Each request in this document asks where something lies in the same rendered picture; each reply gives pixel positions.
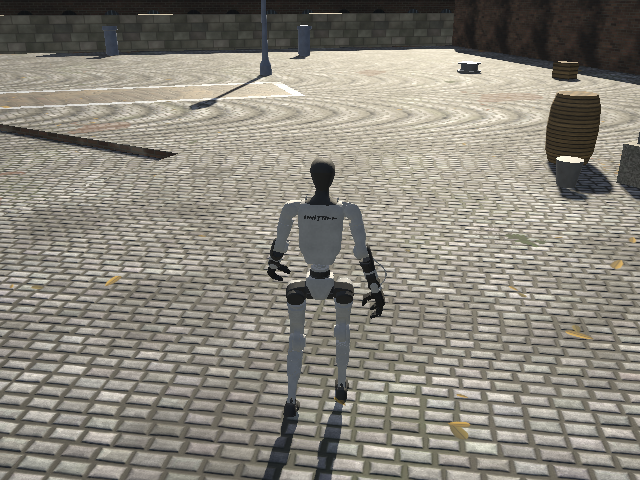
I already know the left robot upper arm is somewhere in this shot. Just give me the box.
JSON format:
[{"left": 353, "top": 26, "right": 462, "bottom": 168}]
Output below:
[{"left": 273, "top": 200, "right": 301, "bottom": 253}]

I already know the left robot hand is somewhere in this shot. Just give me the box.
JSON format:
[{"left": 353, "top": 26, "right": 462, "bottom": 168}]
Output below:
[{"left": 267, "top": 264, "right": 291, "bottom": 281}]

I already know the right robot hand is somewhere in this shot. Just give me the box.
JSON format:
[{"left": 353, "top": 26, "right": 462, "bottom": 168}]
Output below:
[{"left": 362, "top": 289, "right": 385, "bottom": 319}]

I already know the right robot thigh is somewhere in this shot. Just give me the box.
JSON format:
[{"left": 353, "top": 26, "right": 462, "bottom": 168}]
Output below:
[{"left": 334, "top": 278, "right": 354, "bottom": 342}]

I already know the right robot forearm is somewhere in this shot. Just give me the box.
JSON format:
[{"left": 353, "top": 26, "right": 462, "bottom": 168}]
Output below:
[{"left": 359, "top": 243, "right": 382, "bottom": 293}]

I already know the right robot upper arm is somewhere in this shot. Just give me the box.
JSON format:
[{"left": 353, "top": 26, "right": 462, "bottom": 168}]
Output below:
[{"left": 342, "top": 202, "right": 369, "bottom": 259}]

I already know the right robot shin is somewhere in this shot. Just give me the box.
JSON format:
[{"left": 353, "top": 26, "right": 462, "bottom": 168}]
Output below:
[{"left": 336, "top": 324, "right": 350, "bottom": 387}]

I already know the left robot forearm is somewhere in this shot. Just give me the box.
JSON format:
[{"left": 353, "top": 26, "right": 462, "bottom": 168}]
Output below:
[{"left": 268, "top": 237, "right": 284, "bottom": 269}]

